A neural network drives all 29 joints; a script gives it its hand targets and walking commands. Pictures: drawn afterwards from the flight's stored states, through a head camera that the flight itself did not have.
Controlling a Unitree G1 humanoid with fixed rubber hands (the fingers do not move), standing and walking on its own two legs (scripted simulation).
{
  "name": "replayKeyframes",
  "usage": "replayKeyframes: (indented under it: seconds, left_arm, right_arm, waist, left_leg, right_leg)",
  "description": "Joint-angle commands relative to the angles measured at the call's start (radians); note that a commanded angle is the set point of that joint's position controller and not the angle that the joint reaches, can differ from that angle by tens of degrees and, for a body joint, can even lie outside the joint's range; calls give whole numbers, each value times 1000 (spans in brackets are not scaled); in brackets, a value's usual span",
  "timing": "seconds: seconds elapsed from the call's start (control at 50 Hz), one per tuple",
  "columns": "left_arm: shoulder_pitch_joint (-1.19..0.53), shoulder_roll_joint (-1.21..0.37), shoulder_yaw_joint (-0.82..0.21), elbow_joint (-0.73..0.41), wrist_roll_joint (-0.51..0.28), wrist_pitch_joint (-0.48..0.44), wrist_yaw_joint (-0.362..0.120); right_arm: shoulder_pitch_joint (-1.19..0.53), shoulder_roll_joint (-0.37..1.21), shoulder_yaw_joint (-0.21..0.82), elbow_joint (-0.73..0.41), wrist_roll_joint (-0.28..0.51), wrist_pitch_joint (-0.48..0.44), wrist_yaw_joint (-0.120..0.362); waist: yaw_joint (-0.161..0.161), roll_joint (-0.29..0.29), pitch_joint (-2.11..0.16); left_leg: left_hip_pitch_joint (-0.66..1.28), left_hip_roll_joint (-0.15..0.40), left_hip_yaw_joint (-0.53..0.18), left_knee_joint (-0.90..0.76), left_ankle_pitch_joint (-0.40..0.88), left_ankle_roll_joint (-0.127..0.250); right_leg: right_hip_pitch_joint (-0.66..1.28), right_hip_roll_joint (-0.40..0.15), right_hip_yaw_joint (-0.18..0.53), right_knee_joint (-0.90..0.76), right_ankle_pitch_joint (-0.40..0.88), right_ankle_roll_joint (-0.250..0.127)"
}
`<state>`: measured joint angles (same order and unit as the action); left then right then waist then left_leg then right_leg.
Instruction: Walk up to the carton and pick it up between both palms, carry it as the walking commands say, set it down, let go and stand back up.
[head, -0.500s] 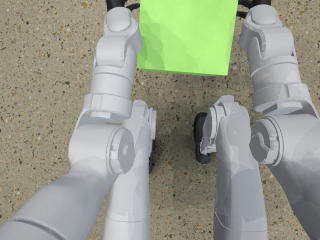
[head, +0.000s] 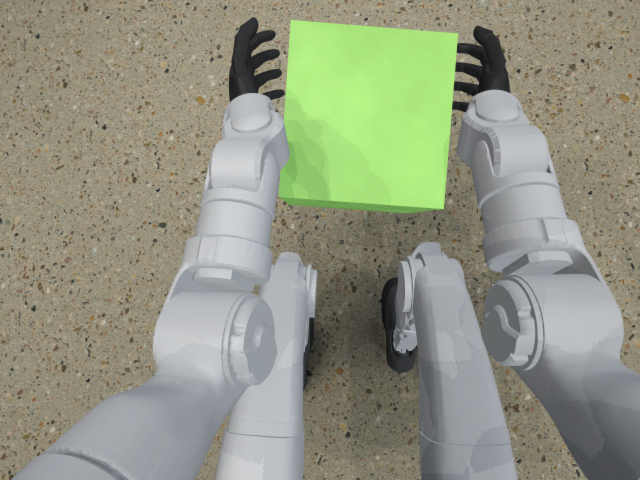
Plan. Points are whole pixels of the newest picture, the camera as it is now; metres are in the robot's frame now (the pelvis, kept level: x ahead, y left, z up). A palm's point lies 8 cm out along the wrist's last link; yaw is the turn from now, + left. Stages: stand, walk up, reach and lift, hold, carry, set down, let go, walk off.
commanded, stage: reach and lift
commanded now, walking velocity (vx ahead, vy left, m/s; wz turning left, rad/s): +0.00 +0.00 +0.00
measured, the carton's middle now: (359, 134) +0.49 -0.01 -0.13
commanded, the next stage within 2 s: none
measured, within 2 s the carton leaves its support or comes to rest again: neither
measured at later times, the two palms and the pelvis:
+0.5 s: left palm (220, 71) +0.47 +0.11 +0.08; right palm (532, 70) +0.47 -0.15 +0.06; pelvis +0.06 +0.00 +0.08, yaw +1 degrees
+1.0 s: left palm (171, 32) +0.45 +0.12 +0.15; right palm (591, 23) +0.46 -0.14 +0.14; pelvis +0.09 +0.00 +0.15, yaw +2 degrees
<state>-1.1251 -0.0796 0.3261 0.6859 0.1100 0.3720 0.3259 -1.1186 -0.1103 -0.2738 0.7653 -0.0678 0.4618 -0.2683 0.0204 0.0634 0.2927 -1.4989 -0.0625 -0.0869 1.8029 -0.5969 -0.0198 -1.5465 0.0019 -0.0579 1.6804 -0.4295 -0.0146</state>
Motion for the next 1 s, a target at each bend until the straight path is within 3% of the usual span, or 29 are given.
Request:
replayKeyframes:
  seconds: [0.0,0.02,0.04,0.06,0.08,0.18,0.24,0.28,0.3,0.38,0.4,0.42,0.44,0.48,0.54,0.56,0.58,0.6,0.64,0.66,0.68,0.7,0.74,0.76,0.82,0.84,0.88,0.9,0.98]
  left_arm:
    - [-645,-1167,-483,12,-137,10,-478]
    - [-605,-1183,-466,55,-125,14,-480]
    - [-570,-1191,-451,87,-109,13,-482]
    - [-561,-1186,-421,120,-92,12,-486]
    - [-535,-1175,-409,128,-80,5,-489]
    - [-355,-1160,-233,288,32,12,-504]
    - [-288,-1188,-215,322,55,13,-515]
    - [-268,-1208,-244,311,46,6,-516]
    - [-274,-1199,-267,251,35,-6,-517]
    - [-217,-1209,-348,186,13,-25,-508]
    - [-216,-1230,-392,154,-8,-35,-506]
    - [-193,-1244,-438,121,-24,-42,-502]
    - [-189,-1248,-484,95,-45,-44,-496]
    - [-188,-1223,-500,69,-47,-47,-488]
    - [-187,-1201,-531,29,-41,-55,-480]
    - [-168,-1200,-519,41,-29,-54,-477]
    - [-150,-1200,-515,58,-22,-55,-477]
    - [-129,-1185,-508,60,-18,-52,-475]
    - [-126,-1169,-488,66,-8,-52,-474]
    - [-123,-1176,-473,83,5,-49,-475]
    - [-103,-1184,-461,103,14,-46,-478]
    - [-93,-1175,-454,102,14,-45,-479]
    - [-73,-1169,-440,105,29,-46,-483]
    - [-59,-1165,-414,134,40,-38,-485]
    - [-59,-1178,-439,91,35,-46,-487]
    - [-89,-1193,-466,39,18,-57,-486]
    - [-71,-1183,-477,45,19,-56,-488]
    - [-38,-1178,-463,57,32,-58,-488]
    - [-30,-1175,-469,33,37,-50,-485]
  right_arm:
    - [-822,1178,441,-216,142,-105,429]
    - [-776,1187,422,-177,116,-102,430]
    - [-742,1192,398,-143,103,-103,432]
    - [-720,1181,368,-109,87,-107,434]
    - [-697,1210,375,-103,92,-107,437]
    - [-565,1213,268,7,4,-107,443]
    - [-526,1192,244,11,-34,-113,450]
    - [-515,1182,266,-26,-29,-126,451]
    - [-491,1214,275,-37,-24,-125,452]
    - [-452,1252,367,-119,27,-148,444]
    - [-456,1252,393,-165,42,-158,444]
    - [-431,1270,442,-200,62,-163,440]
    - [-407,1274,462,-214,78,-165,437]
    - [-349,1267,457,-181,68,-157,434]
    - [-303,1250,466,-179,70,-160,434]
    - [-307,1273,479,-186,59,-158,433]
    - [-288,1268,467,-173,51,-160,432]
    - [-282,1274,468,-180,57,-156,436]
    - [-235,1267,439,-136,28,-147,435]
    - [-221,1265,427,-120,17,-142,436]
    - [-235,1250,421,-139,3,-146,437]
    - [-218,1262,422,-123,10,-141,435]
    - [-183,1272,405,-115,-16,-137,437]
    - [-179,1259,382,-101,-29,-133,437]
    - [-174,1264,402,-131,-12,-143,443]
    - [-145,1276,406,-131,-16,-145,444]
    - [-143,1262,414,-142,-11,-147,443]
    - [-149,1267,420,-152,-14,-149,445]
    - [-118,1265,415,-156,-21,-141,449]
  waist:
    - [-82,-49,-1731]
    - [-94,-70,-1658]
    - [-85,-52,-1589]
    - [-104,-39,-1497]
    - [-76,-61,-1459]
    - [-59,-66,-1125]
    - [-80,-61,-1100]
    - [-87,-40,-1137]
    - [-92,-59,-1168]
    - [-74,-44,-1269]
    - [-90,-63,-1304]
    - [-78,-49,-1374]
    - [-98,-40,-1390]
    - [-112,-50,-1326]
    - [-94,-14,-1261]
    - [-87,-39,-1250]
    - [-92,-34,-1230]
    - [-77,-34,-1205]
    - [-96,-51,-1135]
    - [-86,-33,-1096]
    - [-99,-45,-1088]
    - [-82,-37,-1060]
    - [-96,-64,-1029]
    - [-102,-47,-986]
    - [-96,-37,-1011]
    - [-110,-40,-1043]
    - [-108,-33,-1003]
    - [-88,-46,-981]
    - [-104,-36,-923]
  left_leg:
    - [359,-123,91,-384,163,23]
    - [348,-123,80,-408,157,23]
    - [307,-120,87,-416,122,20]
    - [282,-115,81,-428,89,19]
    - [281,-116,86,-438,99,26]
    - [178,-113,75,-527,28,35]
    - [213,-114,67,-563,21,29]
    - [246,-114,64,-585,63,26]
    - [282,-118,64,-592,101,24]
    - [359,-118,60,-602,224,22]
    - [392,-120,53,-608,286,18]
    - [429,-120,53,-603,336,17]
    - [486,-118,45,-621,365,14]
    - [486,-115,36,-636,368,8]
    - [512,-113,35,-675,343,6]
    - [511,-113,33,-684,324,12]
    - [522,-110,29,-692,343,12]
    - [538,-107,27,-707,339,11]
    - [514,-102,24,-733,314,11]
    - [523,-99,24,-752,297,14]
    - [516,-98,23,-758,287,16]
    - [540,-93,19,-778,298,18]
    - [528,-92,19,-791,284,21]
    - [538,-88,21,-810,266,21]
    - [619,-83,9,-837,350,18]
    - [635,-86,11,-842,376,15]
    - [631,-80,8,-866,367,15]
    - [648,-77,0,-884,386,22]
    - [722,-69,-10,-940,394,20]
  right_leg:
    - [686,157,26,-257,126,15]
    - [672,160,17,-271,117,16]
    - [670,159,37,-288,91,9]
    - [608,154,34,-297,51,11]
    - [625,153,42,-320,62,16]
    - [569,137,67,-419,-13,24]
    - [579,136,60,-450,-41,14]
    - [636,133,65,-467,11,12]
    - [680,141,59,-475,61,16]
    - [778,141,74,-492,201,21]
    - [793,151,66,-496,270,25]
    - [863,149,76,-494,335,23]
    - [865,155,61,-494,363,27]
    - [853,154,70,-522,363,26]
    - [852,157,73,-545,332,21]
    - [864,157,75,-557,313,25]
    - [873,153,81,-572,331,23]
    - [872,155,79,-580,318,24]
    - [898,152,88,-613,302,25]
    - [893,151,97,-631,280,19]
    - [909,149,97,-642,274,19]
    - [918,143,99,-657,274,21]
    - [951,142,105,-685,273,23]
    - [949,138,102,-695,257,23]
    - [988,131,114,-720,326,23]
    - [1032,137,119,-727,366,18]
    - [1053,133,117,-744,362,23]
    - [1062,134,123,-752,376,24]
    - [1094,125,129,-811,364,19]
